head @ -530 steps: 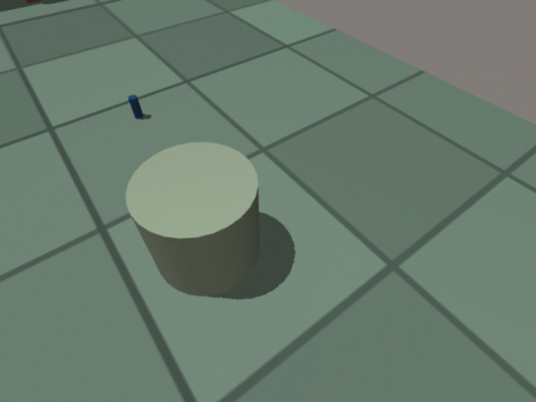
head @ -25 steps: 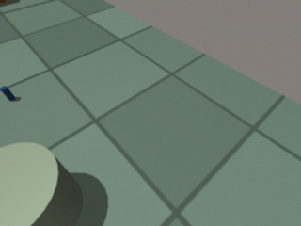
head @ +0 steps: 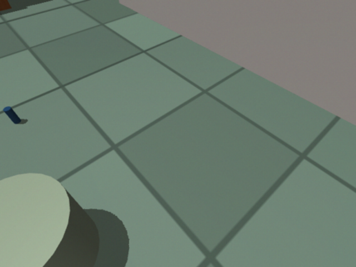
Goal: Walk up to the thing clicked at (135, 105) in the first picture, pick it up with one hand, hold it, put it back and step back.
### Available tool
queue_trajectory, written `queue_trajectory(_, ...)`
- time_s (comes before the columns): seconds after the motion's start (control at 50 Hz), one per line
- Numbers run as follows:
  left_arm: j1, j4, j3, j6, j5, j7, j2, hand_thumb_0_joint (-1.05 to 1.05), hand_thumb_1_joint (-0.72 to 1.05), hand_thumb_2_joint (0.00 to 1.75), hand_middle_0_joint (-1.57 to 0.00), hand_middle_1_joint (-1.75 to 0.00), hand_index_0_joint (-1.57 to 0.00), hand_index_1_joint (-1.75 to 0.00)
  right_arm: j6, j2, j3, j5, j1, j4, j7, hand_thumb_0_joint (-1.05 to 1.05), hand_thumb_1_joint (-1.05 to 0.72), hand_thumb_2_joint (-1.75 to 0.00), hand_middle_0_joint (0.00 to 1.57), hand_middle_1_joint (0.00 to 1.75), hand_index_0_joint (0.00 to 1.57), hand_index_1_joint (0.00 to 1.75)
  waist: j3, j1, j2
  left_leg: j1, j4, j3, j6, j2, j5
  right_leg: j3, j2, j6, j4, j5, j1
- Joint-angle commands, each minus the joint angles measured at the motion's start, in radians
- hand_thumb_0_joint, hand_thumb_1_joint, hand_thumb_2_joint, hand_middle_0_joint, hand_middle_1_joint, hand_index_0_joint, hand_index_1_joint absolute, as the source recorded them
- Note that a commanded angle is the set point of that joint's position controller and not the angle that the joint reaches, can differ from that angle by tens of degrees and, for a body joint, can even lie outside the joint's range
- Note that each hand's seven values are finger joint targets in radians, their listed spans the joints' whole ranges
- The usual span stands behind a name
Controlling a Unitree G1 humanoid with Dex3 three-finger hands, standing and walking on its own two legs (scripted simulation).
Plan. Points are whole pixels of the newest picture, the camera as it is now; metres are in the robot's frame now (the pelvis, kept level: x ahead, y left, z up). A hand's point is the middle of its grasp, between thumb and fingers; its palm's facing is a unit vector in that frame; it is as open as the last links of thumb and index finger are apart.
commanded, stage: stand
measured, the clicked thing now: (12, 115) +1.25 +1.30 -0.71
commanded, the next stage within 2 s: walk up in 1.16 s
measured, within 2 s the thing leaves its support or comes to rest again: neither
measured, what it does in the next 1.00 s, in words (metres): stands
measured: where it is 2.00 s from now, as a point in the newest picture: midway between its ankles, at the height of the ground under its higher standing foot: (176, 262)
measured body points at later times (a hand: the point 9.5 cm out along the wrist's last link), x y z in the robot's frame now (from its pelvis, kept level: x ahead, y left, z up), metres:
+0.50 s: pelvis +0.00 +0.00 +0.00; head +0.00 +0.00 +0.45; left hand +0.07 +0.30 -0.13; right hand +0.07 -0.30 -0.13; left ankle -0.02 +0.14 -0.75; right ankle +0.00 -0.12 -0.75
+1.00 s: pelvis +0.00 +0.00 +0.00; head +0.01 +0.00 +0.45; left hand +0.07 +0.30 -0.13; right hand +0.06 -0.30 -0.14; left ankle -0.02 +0.14 -0.75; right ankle +0.00 -0.12 -0.75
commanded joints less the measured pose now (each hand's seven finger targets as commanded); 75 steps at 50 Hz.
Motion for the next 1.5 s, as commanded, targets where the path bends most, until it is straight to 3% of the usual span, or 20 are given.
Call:
queue_trajectory(0.0, -0.040, -0.056, 0.039, -0.021, 0.005, 0.009, 0.217, 0.00, 0.90, 0.90, -0.20, -0.30, -0.20, -0.30, -0.018, -0.208, -0.044, -0.003, -0.036, -0.057, -0.013, 0.00, -0.90, -0.90, 0.20, 0.30, 0.20, 0.30, -0.052, -0.001, -0.015, -0.031, -0.046, -0.065, 0.034, 0.108, 0.134, 0.089, -0.116, -0.016, -0.052, 0.099, 0.026)
queue_trajectory(0.22, -0.026, -0.058, 0.039, -0.026, 0.007, 0.010, 0.220, 0.00, 0.90, 0.90, -0.20, -0.30, -0.20, -0.30, -0.019, -0.206, -0.045, -0.001, -0.026, -0.059, -0.013, 0.00, -0.90, -0.90, 0.20, 0.30, 0.20, 0.30, -0.089, -0.004, -0.015, -0.012, -0.028, -0.060, 0.039, 0.112, 0.181, 0.092, -0.124, -0.022, -0.037, 0.188, 0.056)
queue_trajectory(0.54, -0.014, -0.056, 0.041, -0.021, 0.006, 0.008, 0.223, 0.00, 0.90, 0.90, -0.20, -0.30, -0.20, -0.30, -0.017, -0.205, -0.041, -0.005, 0.000, -0.058, -0.012, 0.00, -0.90, -0.90, 0.20, 0.30, 0.20, 0.30, -0.027, -0.002, -0.006, -0.062, -0.057, -0.064, 0.041, 0.106, 0.065, 0.101, -0.114, -0.018, -0.056, 0.052, 0.023)
queue_trajectory(0.8, -0.010, -0.059, 0.039, -0.021, 0.006, 0.006, 0.223, 0.00, 0.90, 0.90, -0.20, -0.30, -0.20, -0.30, -0.018, -0.207, -0.044, -0.006, 0.007, -0.056, -0.011, 0.00, -0.90, -0.90, 0.20, 0.30, 0.20, 0.30, -0.043, -0.002, -0.018, -0.059, -0.054, -0.066, 0.039, 0.103, 0.069, 0.104, -0.114, -0.022, -0.051, 0.042, 0.021)
queue_trajectory(1.12, -0.003, -0.061, 0.036, -0.021, 0.002, 0.009, 0.216, 0.00, 0.90, 0.90, -0.20, -0.30, -0.20, -0.30, -0.022, -0.210, -0.040, -0.003, 0.008, -0.059, -0.016, 0.00, -0.90, -0.90, 0.20, 0.30, 0.20, 0.30, -0.074, 0.000, 0.002, -0.013, -0.030, -0.057, 0.036, 0.113, 0.216, 0.098, -0.121, -0.025, -0.021, 0.219, 0.056)
queue_trajectory(1.14, 0.057, -0.120, 0.096, -0.033, 0.020, -0.018, 0.293, 0.00, 0.90, 0.90, -0.20, -0.30, -0.20, -0.30, -0.037, -0.277, -0.099, -0.021, 0.069, -0.113, 0.005, 0.00, -0.90, -0.90, 0.20, 0.30, 0.20, 0.30, -0.170, 0.006, -0.028, -0.010, 0.058, -0.044, 0.107, 0.066, -0.279, 0.083, -0.065, -0.067, 0.054, -0.282, 0.091)
queue_trajectory(1.16, 0.075, -0.111, 0.105, -0.032, 0.031, -0.025, 0.297, 0.00, 0.90, 0.90, -0.20, -0.30, -0.20, -0.30, -0.040, -0.284, -0.107, -0.031, 0.075, -0.112, 0.013, 0.00, -0.90, -0.90, 0.20, 0.30, 0.20, 0.30, -0.110, 0.014, -0.015, -0.093, 0.070, -0.078, 0.126, 0.081, -0.453, 0.131, -0.090, -0.092, 0.077, -0.474, 0.024)
queue_trajectory(1.18, 0.064, -0.120, 0.110, -0.031, 0.034, -0.031, 0.294, 0.00, 0.90, 0.90, -0.20, -0.30, -0.20, -0.30, -0.038, -0.280, -0.107, -0.034, 0.051, -0.123, 0.017, 0.00, -0.90, -0.90, 0.20, 0.30, 0.20, 0.30, -0.023, 0.022, -0.010, -0.170, 0.072, -0.085, 0.125, 0.073, -0.495, 0.165, -0.103, -0.103, 0.068, -0.534, -0.048)
queue_trajectory(1.22, 0.079, -0.141, 0.119, -0.034, 0.033, -0.040, 0.291, 0.00, 0.90, 0.90, -0.20, -0.30, -0.20, -0.30, -0.041, -0.251, -0.106, -0.035, -0.004, -0.171, 0.029, 0.00, -0.90, -0.90, 0.20, 0.30, 0.20, 0.30, 0.089, 0.045, -0.045, -0.321, 0.129, -0.074, 0.121, 0.060, -0.434, 0.239, -0.145, -0.128, 0.022, -0.542, -0.062)
queue_trajectory(1.26, 0.150, -0.138, 0.136, -0.043, 0.033, -0.040, 0.326, 0.00, 0.90, 0.90, -0.20, -0.30, -0.20, -0.30, -0.051, -0.208, -0.102, -0.033, -0.040, -0.203, 0.032, 0.00, -0.90, -0.90, 0.20, 0.30, 0.20, 0.30, 0.126, 0.087, -0.154, -0.489, 0.321, 0.071, 0.069, -0.004, -0.234, 0.380, -0.264, -0.210, -0.108, -0.458, 0.108)
queue_trajectory(1.28, 0.201, -0.144, 0.145, -0.053, 0.038, -0.037, 0.348, 0.00, 0.90, 0.90, -0.20, -0.30, -0.20, -0.30, -0.054, -0.210, -0.105, -0.040, -0.053, -0.216, 0.031, 0.00, -0.90, -0.90, 0.20, 0.30, 0.20, 0.30, 0.123, 0.112, -0.176, -0.566, 0.418, 0.033, 0.062, 0.030, -0.291, 0.459, -0.328, -0.256, -0.143, -0.311, 0.185)
queue_trajectory(1.3, 0.207, -0.157, 0.148, -0.056, 0.039, -0.036, 0.359, 0.00, 0.90, 0.90, -0.20, -0.30, -0.20, -0.30, -0.057, -0.219, -0.107, -0.036, -0.044, -0.230, 0.033, 0.00, -0.90, -0.90, 0.20, 0.30, 0.20, 0.30, 0.110, 0.104, -0.155, -0.579, 0.425, 0.013, 0.066, 0.047, -0.318, 0.469, -0.353, -0.277, -0.137, -0.220, 0.212)
queue_trajectory(1.34, 0.159, -0.194, 0.148, -0.051, 0.043, -0.041, 0.360, 0.00, 0.90, 0.90, -0.20, -0.30, -0.20, -0.30, -0.069, -0.215, -0.113, -0.034, -0.003, -0.238, 0.041, 0.00, -0.90, -0.90, 0.20, 0.30, 0.20, 0.30, 0.085, 0.075, -0.171, -0.442, 0.338, 0.011, 0.072, 0.062, -0.353, 0.377, -0.311, -0.265, -0.100, -0.211, 0.109)
queue_trajectory(1.36, 0.108, -0.216, 0.141, -0.045, 0.042, -0.045, 0.348, 0.00, 0.90, 0.90, -0.20, -0.30, -0.20, -0.30, -0.077, -0.219, -0.122, -0.031, 0.042, -0.226, 0.043, 0.00, -0.90, -0.90, 0.20, 0.30, 0.20, 0.30, 0.075, 0.034, -0.180, -0.328, 0.253, 0.008, 0.076, 0.065, -0.300, 0.307, -0.281, -0.241, -0.053, -0.159, 0.032)
queue_trajectory(1.38, 0.029, -0.244, 0.133, -0.037, 0.030, -0.048, 0.330, 0.00, 0.90, 0.90, -0.20, -0.30, -0.20, -0.30, -0.084, -0.223, -0.133, -0.030, 0.161, -0.194, 0.042, 0.00, -0.90, -0.90, 0.20, 0.30, 0.20, 0.30, 0.037, -0.044, -0.167, -0.149, 0.124, 0.022, 0.062, 0.060, -0.167, 0.206, -0.227, -0.192, 0.053, -0.122, -0.066)
queue_trajectory(1.4, -0.032, -0.272, 0.115, -0.028, 0.017, -0.051, 0.280, 0.00, 0.90, 0.90, -0.20, -0.30, -0.20, -0.30, -0.088, -0.255, -0.156, -0.032, 0.292, -0.150, 0.033, 0.00, -0.90, -0.90, 0.20, 0.30, 0.20, 0.30, -0.010, -0.121, -0.055, 0.109, 0.041, 0.022, 0.050, 0.034, -0.085, 0.079, -0.118, -0.122, 0.228, -0.168, -0.258)
queue_trajectory(1.42, -0.040, -0.305, 0.090, -0.030, 0.011, -0.054, 0.188, 0.00, 0.90, 0.90, -0.20, -0.30, -0.20, -0.30, -0.088, -0.358, -0.198, -0.046, 0.434, -0.121, 0.017, 0.00, -0.90, -0.90, 0.20, 0.30, 0.20, 0.30, -0.058, -0.191, 0.253, 0.310, -0.121, -0.321, 0.078, 0.218, -0.224, -0.032, 0.053, -0.056, 0.600, -0.248, -0.485)
queue_trajectory(1.44, -0.008, -0.296, 0.090, -0.024, 0.013, -0.041, 0.198, 0.00, 0.90, 0.90, -0.20, -0.30, -0.20, -0.30, -0.089, -0.407, -0.201, -0.046, 0.390, -0.157, 0.011, 0.00, -0.90, -0.90, 0.20, 0.30, 0.20, 0.30, -0.015, -0.161, 0.218, 0.299, -0.175, -0.567, 0.122, 0.351, -0.305, 0.104, 0.123, -0.045, 0.723, -0.394, -0.633)
queue_trajectory(1.46, 0.042, -0.289, 0.097, -0.023, 0.016, -0.034, 0.264, 0.00, 0.90, 0.90, -0.20, -0.30, -0.20, -0.30, -0.087, -0.383, -0.192, -0.031, 0.307, -0.195, 0.009, 0.00, -0.90, -0.90, 0.20, 0.30, 0.20, 0.30, -0.003, -0.108, 0.108, 0.249, -0.125, -0.522, 0.179, 0.377, -0.277, 0.185, 0.040, -0.058, 0.742, -0.345, -0.610)
queue_trajectory(1.48, 0.073, -0.274, 0.088, -0.031, 0.008, -0.035, 0.265, 0.00, 0.90, 0.90, -0.20, -0.30, -0.20, -0.30, -0.086, -0.352, -0.178, -0.019, 0.253, -0.214, 0.010, 0.00, -0.90, -0.90, 0.20, 0.30, 0.20, 0.30, 0.034, -0.070, 0.083, 0.187, -0.096, -0.423, 0.202, 0.361, -0.130, 0.195, 0.004, -0.062, 0.755, -0.290, -0.593)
